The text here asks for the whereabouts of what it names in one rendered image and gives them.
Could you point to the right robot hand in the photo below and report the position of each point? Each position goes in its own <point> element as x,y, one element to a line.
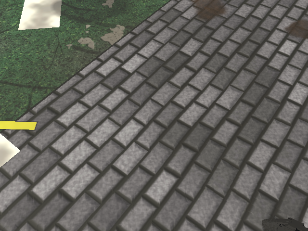
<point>283,224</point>

